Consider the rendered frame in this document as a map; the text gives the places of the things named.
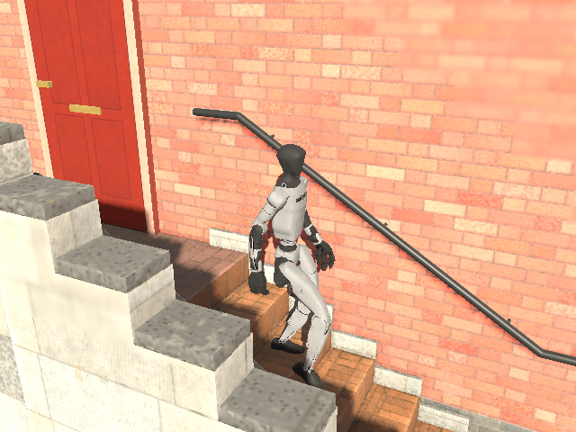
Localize robot right hand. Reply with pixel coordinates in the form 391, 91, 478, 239
248, 271, 269, 294

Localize robot torso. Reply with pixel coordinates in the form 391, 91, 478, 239
272, 176, 307, 265

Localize left robot shin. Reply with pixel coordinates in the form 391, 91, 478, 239
278, 306, 314, 344

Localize robot left hand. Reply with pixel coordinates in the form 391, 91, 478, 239
314, 240, 336, 271

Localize robot right upper arm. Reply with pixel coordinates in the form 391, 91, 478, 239
251, 188, 290, 235

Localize robot left upper arm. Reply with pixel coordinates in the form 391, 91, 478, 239
295, 175, 308, 212

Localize left robot forearm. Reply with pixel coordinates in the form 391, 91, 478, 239
303, 210, 323, 245

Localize right robot forearm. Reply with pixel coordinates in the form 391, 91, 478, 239
249, 225, 264, 273

